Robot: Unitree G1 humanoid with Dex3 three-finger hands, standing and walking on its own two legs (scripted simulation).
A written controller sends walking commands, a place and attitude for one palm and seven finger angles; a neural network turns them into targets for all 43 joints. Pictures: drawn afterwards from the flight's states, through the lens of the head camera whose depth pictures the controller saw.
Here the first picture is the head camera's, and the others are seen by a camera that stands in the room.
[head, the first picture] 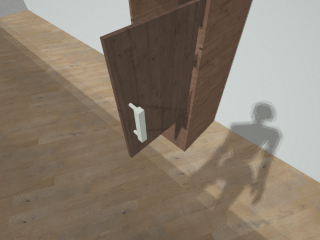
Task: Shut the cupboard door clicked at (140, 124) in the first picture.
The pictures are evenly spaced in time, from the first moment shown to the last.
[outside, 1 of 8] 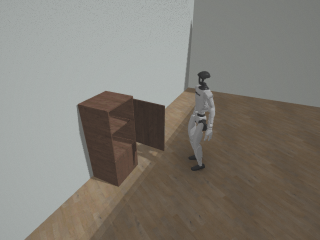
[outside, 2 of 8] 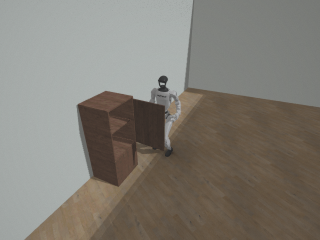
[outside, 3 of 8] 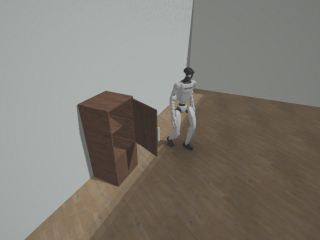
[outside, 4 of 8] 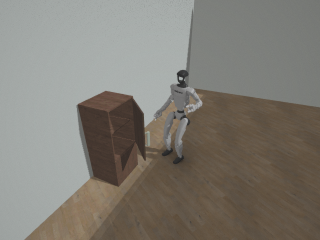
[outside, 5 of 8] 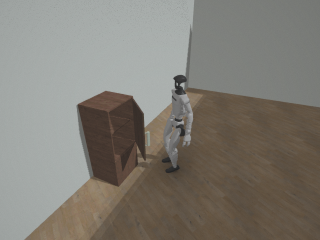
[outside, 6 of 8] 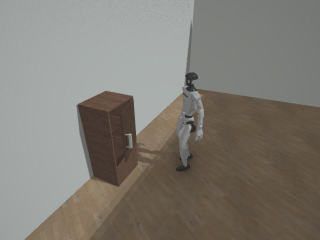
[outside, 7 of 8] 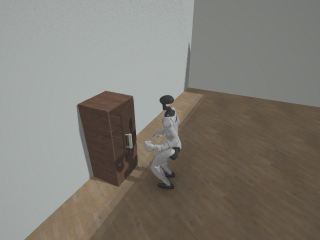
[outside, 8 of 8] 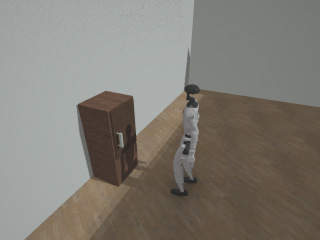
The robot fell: no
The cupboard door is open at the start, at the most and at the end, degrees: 87 87 1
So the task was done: yes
